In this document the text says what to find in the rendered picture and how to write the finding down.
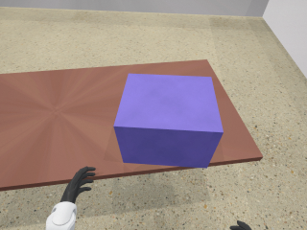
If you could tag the left robot forearm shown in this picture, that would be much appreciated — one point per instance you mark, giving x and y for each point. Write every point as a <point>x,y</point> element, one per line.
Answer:
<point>63,217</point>

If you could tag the robot right hand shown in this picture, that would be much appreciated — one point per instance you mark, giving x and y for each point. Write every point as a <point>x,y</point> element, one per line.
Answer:
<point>241,226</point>

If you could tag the table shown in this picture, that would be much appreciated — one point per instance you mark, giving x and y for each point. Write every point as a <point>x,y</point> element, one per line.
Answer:
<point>55,122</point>

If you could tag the carton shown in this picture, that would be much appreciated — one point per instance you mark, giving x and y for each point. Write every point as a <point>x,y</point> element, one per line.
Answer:
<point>168,120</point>

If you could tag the robot left hand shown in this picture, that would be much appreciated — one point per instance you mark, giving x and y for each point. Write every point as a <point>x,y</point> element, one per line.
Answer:
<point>74,188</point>

